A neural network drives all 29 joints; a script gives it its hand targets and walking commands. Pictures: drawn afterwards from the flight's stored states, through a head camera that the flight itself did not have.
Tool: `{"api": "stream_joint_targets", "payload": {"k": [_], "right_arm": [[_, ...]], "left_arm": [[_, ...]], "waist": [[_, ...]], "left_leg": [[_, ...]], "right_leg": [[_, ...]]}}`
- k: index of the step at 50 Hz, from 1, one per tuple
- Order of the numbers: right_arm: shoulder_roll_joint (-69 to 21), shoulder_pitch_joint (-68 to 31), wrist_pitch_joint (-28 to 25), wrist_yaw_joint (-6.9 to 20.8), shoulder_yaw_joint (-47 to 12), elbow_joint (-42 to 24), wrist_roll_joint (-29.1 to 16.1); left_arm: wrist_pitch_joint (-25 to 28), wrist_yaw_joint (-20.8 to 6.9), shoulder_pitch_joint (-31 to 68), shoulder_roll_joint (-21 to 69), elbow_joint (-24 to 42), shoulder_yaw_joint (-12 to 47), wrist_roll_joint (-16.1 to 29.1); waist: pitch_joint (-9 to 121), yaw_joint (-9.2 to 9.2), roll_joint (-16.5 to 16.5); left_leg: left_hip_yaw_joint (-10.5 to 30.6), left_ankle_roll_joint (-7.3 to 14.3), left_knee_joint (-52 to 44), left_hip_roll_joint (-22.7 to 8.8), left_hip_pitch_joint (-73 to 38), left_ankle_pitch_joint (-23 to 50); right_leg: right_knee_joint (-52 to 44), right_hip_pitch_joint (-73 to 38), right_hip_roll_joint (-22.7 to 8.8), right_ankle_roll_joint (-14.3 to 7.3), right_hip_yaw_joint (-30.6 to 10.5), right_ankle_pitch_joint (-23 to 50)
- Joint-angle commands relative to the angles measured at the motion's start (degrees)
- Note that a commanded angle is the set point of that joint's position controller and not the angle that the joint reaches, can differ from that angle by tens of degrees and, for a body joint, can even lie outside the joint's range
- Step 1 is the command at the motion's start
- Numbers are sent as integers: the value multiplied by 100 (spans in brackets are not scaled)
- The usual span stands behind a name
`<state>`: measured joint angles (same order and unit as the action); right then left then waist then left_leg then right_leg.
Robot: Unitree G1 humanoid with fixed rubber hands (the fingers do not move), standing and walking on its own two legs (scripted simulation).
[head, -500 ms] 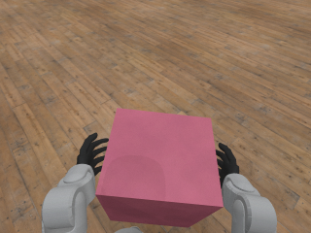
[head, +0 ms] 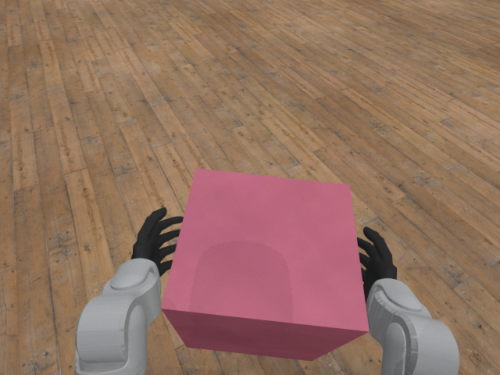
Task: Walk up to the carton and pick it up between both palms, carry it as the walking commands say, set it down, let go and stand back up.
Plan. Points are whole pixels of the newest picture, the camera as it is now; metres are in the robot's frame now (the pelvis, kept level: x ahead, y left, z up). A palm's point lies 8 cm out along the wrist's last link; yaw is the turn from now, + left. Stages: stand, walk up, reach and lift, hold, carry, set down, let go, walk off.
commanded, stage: carry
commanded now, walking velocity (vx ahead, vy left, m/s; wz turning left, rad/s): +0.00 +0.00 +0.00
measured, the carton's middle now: (259, 274) +0.27 +0.00 +0.02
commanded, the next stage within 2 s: none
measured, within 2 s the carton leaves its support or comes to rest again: neither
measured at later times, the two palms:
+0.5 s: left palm (144, 202) +0.36 +0.20 +0.07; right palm (331, 231) +0.32 -0.11 +0.07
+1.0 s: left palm (112, 207) +0.33 +0.24 +0.09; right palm (307, 233) +0.32 -0.07 +0.07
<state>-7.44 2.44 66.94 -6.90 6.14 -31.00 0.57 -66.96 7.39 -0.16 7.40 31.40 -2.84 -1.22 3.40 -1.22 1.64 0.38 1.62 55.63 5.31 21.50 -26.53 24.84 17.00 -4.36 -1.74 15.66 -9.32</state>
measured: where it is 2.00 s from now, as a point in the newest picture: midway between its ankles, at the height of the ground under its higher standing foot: outside the picture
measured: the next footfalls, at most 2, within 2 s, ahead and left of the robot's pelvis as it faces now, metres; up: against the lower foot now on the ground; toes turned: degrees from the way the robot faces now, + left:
left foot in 0.10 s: +0.13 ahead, +0.12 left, +0.00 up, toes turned +0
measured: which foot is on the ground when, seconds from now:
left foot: up 0.00-0.08, down 0.10-1.00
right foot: down 0.00-1.00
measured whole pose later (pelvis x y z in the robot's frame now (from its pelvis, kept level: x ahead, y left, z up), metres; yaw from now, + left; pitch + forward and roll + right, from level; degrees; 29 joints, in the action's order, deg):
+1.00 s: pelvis +0.10 +0.09 +0.00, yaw -1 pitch +2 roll +0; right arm -7.5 2.8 69.9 -7.4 5.4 -26.4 2.1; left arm -70.0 7.3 0.1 7.3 26.3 -4.4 -1.1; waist 7.6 -0.2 0.9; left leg -6.2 7.7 25.7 6.5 13.5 -14.8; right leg 30.3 12.6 -6.8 2.9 9.2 -18.9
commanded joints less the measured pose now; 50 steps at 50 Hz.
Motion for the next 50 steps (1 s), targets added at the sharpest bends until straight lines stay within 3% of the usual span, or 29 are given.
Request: {"api": "stream_joint_targets", "payload": {"k": [1, 3, 5, 6, 7, 10, 13, 14, 17, 19, 22, 24, 25, 26, 27, 28, 29, 31, 32, 34, 35, 36, 38, 40, 42, 43, 44, 48, 50], "right_arm": [[-4390, -2107, 21, 647, -3810, -608, -1352], [-4392, -2300, 52, 633, -3965, -639, -1394], [-4265, -2352, 51, 587, -3894, -826, -1327], [-4350, -2560, -38, 618, -3990, -1082, -1456], [-4368, -2512, 65, 591, -3970, -798, -1400], [-4466, -2348, 105, 575, -3873, -610, -1383], [-4472, -2256, 71, 586, -3847, -616, -1391], [-4398, -2182, 19, 578, -3756, -752, -1387], [-4431, -2163, -21, 653, -3821, -746, -1504], [-4599, -2351, -60, 699, -3910, -883, -1534], [-4583, -2307, -29, 709, -3859, -598, -1555], [-4779, -2619, -108, 726, -4155, -944, -1705], [-4747, -2810, -184, 751, -4316, -1266, -1811], [-4812, -2760, -195, 725, -4333, -1112, -1762], [-4784, -2613, -159, 732, -4285, -1026, -1720], [-4679, -2650, -117, 716, -4341, -1132, -1745], [-4846, -3019, -174, 789, -4644, -1496, -1946], [-4626, -2778, -77, 721, -4516, -1393, -1788], [-4538, -2675, -12, 719, -4459, -1150, -1771], [-4263, -2327, 52, 659, -4224, -1007, -1574], [-4081, -2349, 38, 602, -4165, -1067, -1486], [-4050, -2049, 97, 565, -3932, -761, -1342], [-4008, -2008, 137, 537, -3875, -678, -1284], [-3834, -2187, 169, 504, -3750, -682, -1212], [-3868, -2067, 241, 490, -3738, -511, -1213], [-3891, -2103, 218, 449, -3614, -492, -1127], [-3851, -2198, 211, 449, -3572, -633, -1138], [-3845, -2400, 131, 463, -3387, 4, -992], [-4247, -2852, 79, 479, -3855, -779, -1325]], "left_arm": [[-24, -708, 2205, 4785, 658, 3942, 1824], [-9, -723, 2142, 4617, 539, 3780, 1797], [-46, -725, 2038, 4603, 391, 3783, 1789], [29, -747, 1985, 4669, 637, 3808, 1798], [-16, -723, 2036, 4546, 532, 3656, 1699], [-130, -703, 2352, 4616, 546, 3778, 1713], [-99, -705, 2193, 4660, 534, 3771, 1772], [-121, -708, 2123, 4722, 504, 3851, 1794], [-84, -648, 1989, 4676, 346, 3789, 1566], [-11, -704, 2182, 4821, 539, 3882, 1697], [-32, -630, 2224, 4676, 434, 3787, 1549], [14, -672, 2098, 4810, 552, 3789, 1594], [92, -721, 1785, 4855, 567, 3686, 1584], [153, -724, 1942, 4836, 635, 3626, 1598], [153, -751, 2075, 4809, 680, 3667, 1634], [117, -705, 1946, 4743, 612, 3616, 1571], [221, -698, 2051, 4940, 636, 3641, 1542], [150, -700, 1986, 4678, 688, 3527, 1528], [94, -661, 1630, 4592, 372, 3433, 1388], [43, -639, 1726, 4211, 723, 3488, 1448], [7, -632, 1583, 4162, 521, 3437, 1452], [-57, -626, 1779, 4206, 572, 3574, 1549], [-76, -617, 1871, 4072, 618, 3576, 1583], [-180, -619, 2216, 3999, 590, 3677, 1616], [-249, -599, 1927, 4004, 268, 3484, 1532], [-261, -593, 2061, 4148, 299, 3583, 1617], [-272, -609, 2276, 4094, 533, 3652, 1668], [-167, -646, 2247, 3940, -224, 3120, 1395], [-102, -648, 2401, 4364, 231, 3335, 1549]], "waist": [[1315, 193, -445], [1409, 237, -1304], [1341, 233, -993], [1678, 152, -649], [1247, 134, -649], [1265, 220, 226], [1794, 184, -75], [1932, 212, 640], [2123, 322, 1097], [2023, 290, 711], [1602, 242, 897], [1869, 210, 647], [2019, 116, 158], [2310, 99, -375], [2441, 124, -625], [2149, 194, -996], [2026, 129, -1433], [1647, 212, -1093], [1711, 180, -661], [1789, 149, -311], [1826, 159, -440], [1802, 197, -80], [1824, 171, -261], [1255, 174, 429], [1405, 182, 66], [1380, 161, 348], [1288, 174, 490], [1069, 152, -394], [1165, 155, -491]], "left_leg": [[134, 25, -1775, -754, -129, 452], [-318, 100, -2765, -579, -614, 1209], [76, 69, -3489, -930, -1101, 3276], [423, 168, -3173, -1337, -1544, 4509], [459, 254, -2975, -1482, -1541, 4936], [735, 391, -3001, -1773, -1591, 6452], [628, 486, -2925, -1643, -1725, 6451], [716, 521, -2778, -1652, -1944, 7158], [970, 708, -2699, -1890, -3117, 8571], [832, 851, -2728, -1974, -2928, 8004], [657, 440, -2915, -1735, -2492, 7675], [497, 444, -2757, -1718, -2408, 7316], [347, 308, -2575, -1577, -2338, 6919], [102, 245, -2117, -1318, -1688, 6051], [67, 78, -2094, -1022, -854, 4220], [4, 152, -2443, -787, -226, 1978], [225, -21, -2616, -1021, 5, 1897], [276, 69, -3188, -1024, -653, 2525], [280, 49, -3150, -1140, -1361, 3924], [291, 252, -2966, -1286, -1603, 4657], [332, 375, -2864, -1296, -1580, 4694], [508, 331, -2925, -1373, -1644, 5357], [306, 251, -2835, -1338, -1693, 6059], [345, 167, -3112, -1381, -1606, 6231], [422, 204, -2965, -1495, -1975, 6512], [399, 284, -2886, -1448, -1916, 6981], [446, 211, -3099, -1481, -1890, 6776], [751, 156, -3548, -1383, -1227, 4006], [716, 9, -3568, -1373, -1299, 4045]], "right_leg": [[-882, -962, -1532, -336, -1275, 2344], [-655, -1007, -1471, -6, -958, 2012], [-24, -816, -1028, 520, -683, 2032], [89, -475, -724, 751, -534, 1039], [-72, -297, -479, 804, -536, 87], [434, -358, -526, 874, -512, -331], [507, -614, -559, 834, -543, -140], [822, -411, -509, 866, -534, -195], [1834, 761, -212, 863, -555, -1745], [1591, 757, -265, 715, -842, -1826], [1547, 551, -80, 677, -705, -1568], [756, 4, -87, 660, -737, -967], [-197, -510, -132, 618, -835, -61], [-308, -1552, -496, 505, -1089, 2083], [65, -2308, -958, 200, -1679, 4330], [155, -2449, -1279, 5, -1777, 5155], [308, -2585, -1330, -102, -1834, 4353], [141, -1700, -983, 68, -1390, 2810], [353, -1232, -773, 167, -1198, 2678], [191, -887, -579, 361, -1116, 1436], [65, -918, -579, 337, -1136, 1703], [326, -915, -584, 352, -1095, 1458], [479, -980, -489, 393, -954, 1612], [596, -492, -390, 418, -878, 543], [548, -208, -353, 456, -847, 69], [714, -268, -328, 445, -851, 76], [649, -165, -322, 450, -877, -300], [152, -527, -389, 446, -1009, -586], [212, -537, -409, 446, -1007, -446]]}}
